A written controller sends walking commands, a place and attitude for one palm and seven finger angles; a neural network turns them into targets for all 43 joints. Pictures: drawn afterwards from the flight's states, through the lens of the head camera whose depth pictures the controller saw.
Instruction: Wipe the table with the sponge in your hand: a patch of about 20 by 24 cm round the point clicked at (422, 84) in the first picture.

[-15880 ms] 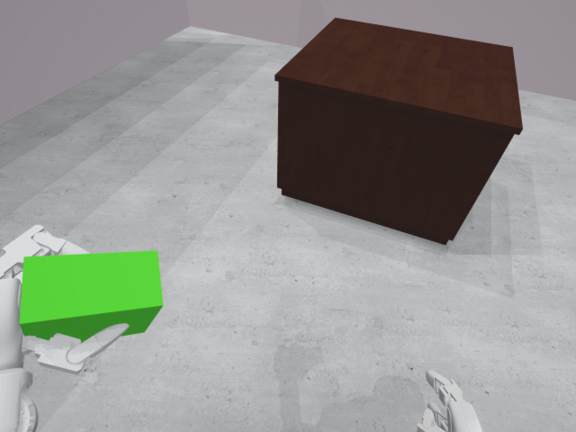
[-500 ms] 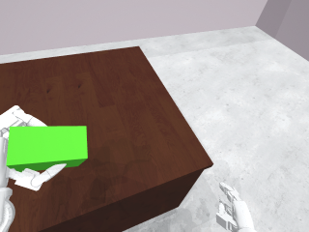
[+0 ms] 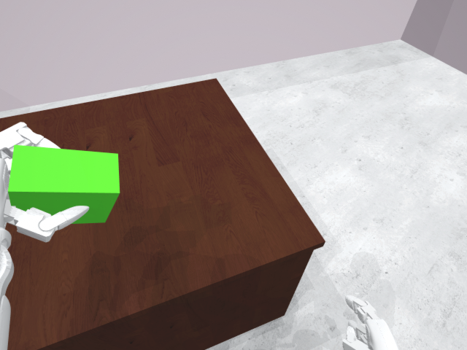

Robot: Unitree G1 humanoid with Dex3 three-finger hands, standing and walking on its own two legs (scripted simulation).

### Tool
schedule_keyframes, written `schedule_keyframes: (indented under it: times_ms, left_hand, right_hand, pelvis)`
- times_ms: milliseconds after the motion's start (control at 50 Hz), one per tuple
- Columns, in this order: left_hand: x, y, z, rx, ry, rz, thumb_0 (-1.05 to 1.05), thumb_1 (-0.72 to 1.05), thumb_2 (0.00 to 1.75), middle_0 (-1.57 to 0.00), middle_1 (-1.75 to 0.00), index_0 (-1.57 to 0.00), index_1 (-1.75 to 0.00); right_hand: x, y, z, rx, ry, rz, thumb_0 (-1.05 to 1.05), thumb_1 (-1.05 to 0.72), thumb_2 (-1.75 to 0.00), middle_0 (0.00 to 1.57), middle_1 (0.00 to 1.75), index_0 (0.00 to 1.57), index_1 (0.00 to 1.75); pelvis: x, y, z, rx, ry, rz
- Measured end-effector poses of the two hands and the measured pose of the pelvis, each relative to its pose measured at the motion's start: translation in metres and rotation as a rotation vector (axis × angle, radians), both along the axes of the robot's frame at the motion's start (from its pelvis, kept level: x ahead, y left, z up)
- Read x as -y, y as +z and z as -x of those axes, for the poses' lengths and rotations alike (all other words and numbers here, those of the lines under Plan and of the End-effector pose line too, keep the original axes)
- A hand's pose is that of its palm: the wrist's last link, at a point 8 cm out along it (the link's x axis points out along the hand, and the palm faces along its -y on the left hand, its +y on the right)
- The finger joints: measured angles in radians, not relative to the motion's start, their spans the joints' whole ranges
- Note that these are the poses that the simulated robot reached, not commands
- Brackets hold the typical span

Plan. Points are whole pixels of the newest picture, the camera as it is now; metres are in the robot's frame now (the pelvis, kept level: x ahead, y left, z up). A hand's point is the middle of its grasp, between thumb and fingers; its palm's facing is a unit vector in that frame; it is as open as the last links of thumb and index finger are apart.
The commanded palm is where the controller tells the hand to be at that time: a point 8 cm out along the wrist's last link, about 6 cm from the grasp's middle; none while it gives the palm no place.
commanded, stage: turn the palm down, sponge in hand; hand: left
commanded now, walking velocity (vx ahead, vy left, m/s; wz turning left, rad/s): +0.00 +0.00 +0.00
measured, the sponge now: (81, 190) +0.28 +0.24 +0.17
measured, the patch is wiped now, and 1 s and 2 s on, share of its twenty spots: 0.00 0.00 0.00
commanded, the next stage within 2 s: none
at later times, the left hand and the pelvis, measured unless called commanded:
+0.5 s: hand (96, 232) +0.23 +0.22 +0.14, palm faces +0.24 -0.59 -0.77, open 9.8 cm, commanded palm +0.19 +0.26 +0.17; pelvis +0.01 -0.06 -0.01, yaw +1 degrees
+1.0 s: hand (81, 237) +0.23 +0.24 +0.12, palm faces +0.22 -0.33 -0.92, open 9.8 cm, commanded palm +0.20 +0.25 +0.17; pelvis +0.01 -0.04 -0.01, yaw +0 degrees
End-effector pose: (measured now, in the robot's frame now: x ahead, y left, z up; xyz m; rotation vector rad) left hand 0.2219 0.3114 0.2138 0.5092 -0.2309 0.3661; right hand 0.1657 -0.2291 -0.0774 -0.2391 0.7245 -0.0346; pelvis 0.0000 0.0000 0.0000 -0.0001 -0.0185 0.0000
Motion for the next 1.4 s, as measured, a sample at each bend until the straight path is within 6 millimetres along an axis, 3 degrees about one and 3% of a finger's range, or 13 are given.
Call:
schedule_keyframes:
  times_ms: [80,140,240,320,420,520,620,700,900,1060,1400]
  left_hand:
    - [0.034,-0.029,0.013,-0.164,-0.05,-0.062,-0.01,-0.47,1.04,-0.78,-1.36,-0.77,-1.36]
    - [0.048,-0.039,0.029,-0.166,-0.056,-0.101,-0.01,-0.47,1.04,-0.78,-1.36,-0.77,-1.36]
    - [0.039,-0.031,0.045,-0.095,0.088,-0.182,-0.01,-0.47,1.04,-0.78,-1.36,-0.77,-1.36]
    - [0.029,-0.032,0.042,-0.172,0.175,-0.206,-0.01,-0.47,1.04,-0.78,-1.36,-0.77,-1.36]
    - [0.048,-0.039,0.029,-0.288,0.104,-0.281,-0.01,-0.47,1.04,-0.78,-1.36,-0.77,-1.36]
    - [0.072,-0.032,0.024,-0.267,0.015,-0.368,-0.01,-0.47,1.04,-0.78,-1.36,-0.77,-1.36]
    - [0.067,-0.026,0.028,-0.272,0.076,-0.427,-0.01,-0.47,1.04,-0.78,-1.36,-0.77,-1.36]
    - [0.058,-0.033,0.031,-0.338,0.136,-0.453,-0.01,-0.47,1.04,-0.78,-1.36,-0.77,-1.36]
    - [0.067,-0.046,0.027,-0.367,0.124,-0.562,-0.01,-0.47,1.05,-0.78,-1.36,-0.77,-1.36]
    - [0.051,-0.046,0.019,-0.453,0.204,-0.611,-0.01,-0.47,1.05,-0.78,-1.36,-0.77,-1.36]
    - [0.041,-0.055,0.01,-0.565,0.246,-0.742,-0.01,-0.47,1.05,-0.78,-1.36,-0.77,-1.36]
  right_hand:
    - [0.008,0.001,-0.009,0.045,-0.018,-0.022,0.02,-0.9,-0.9,0.21,0.3,0.2,0.3]
    - [0.015,0.002,-0.013,0.06,-0.013,-0.01,0.02,-0.9,-0.9,0.21,0.3,0.2,0.3]
    - [0.027,-0.004,-0.02,0.039,0.028,0.013,0.01,-0.9,-0.9,0.21,0.3,0.2,0.3]
    - [0.038,-0.011,-0.025,0.027,0.033,0.018,0.01,-0.9,-0.9,0.21,0.3,0.2,0.3]
    - [0.051,-0.015,-0.031,0.037,-0.007,0.009,0.02,-0.9,-0.9,0.21,0.3,0.2,0.3]
    - [0.063,-0.018,-0.033,0.029,-0.046,0.001,0.01,-0.9,-0.9,0.21,0.3,0.2,0.3]
    - [0.073,-0.023,-0.031,0.0,-0.071,0.001,0.01,-0.9,-0.9,0.21,0.3,0.2,0.3]
    - [0.075,-0.027,-0.029,-0.018,-0.085,0.011,0.01,-0.9,-0.9,0.2,0.3,0.2,0.3]
    - [0.057,-0.023,-0.035,0.012,-0.099,-0.002,0.02,-0.9,-0.9,0.2,0.3,0.2,0.3]
    - [0.03,-0.013,-0.049,0.039,-0.077,-0.046,0.02,-0.9,-0.9,0.2,0.3,0.2,0.3]
    - [-0.009,0.002,-0.082,0.035,0.022,-0.055,0.01,-0.9,-0.9,0.2,0.3,0.2,0.3]
  pelvis:
    - [0.007,-0.002,0.002,-0.002,-0.009,-0.008]
    - [0.019,-0.005,0.004,-0.009,-0.006,-0.012]
    - [0.038,-0.009,0.006,-0.011,0.026,-0.008]
    - [0.05,-0.01,0.006,-0.009,0.041,-0.005]
    - [0.058,-0.011,0.001,-0.015,0.028,-0.01]
    - [0.063,-0.013,-0.008,-0.038,0.012,-0.022]
    - [0.064,-0.016,-0.014,-0.058,0.008,-0.027]
    - [0.061,-0.017,-0.015,-0.066,0.014,-0.026]
    - [0.05,-0.016,-0.014,-0.061,0.005,-0.019]
    - [0.039,-0.009,-0.014,-0.038,-0.001,-0.015]
    - [0.019,0.003,-0.018,-0.01,0.007,-0.004]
